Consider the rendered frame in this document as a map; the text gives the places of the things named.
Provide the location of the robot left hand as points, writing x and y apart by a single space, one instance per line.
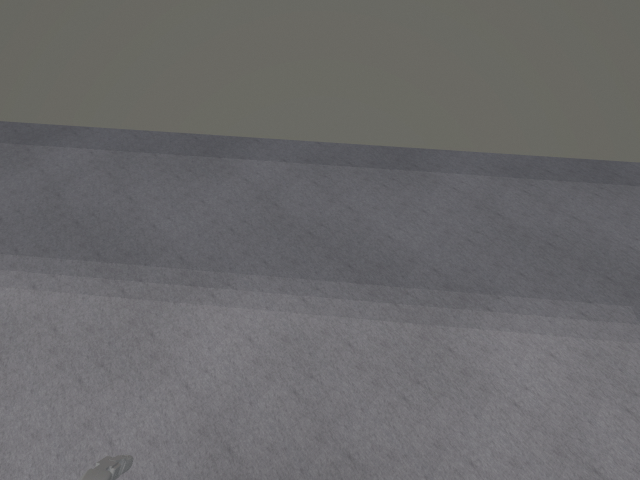
109 468

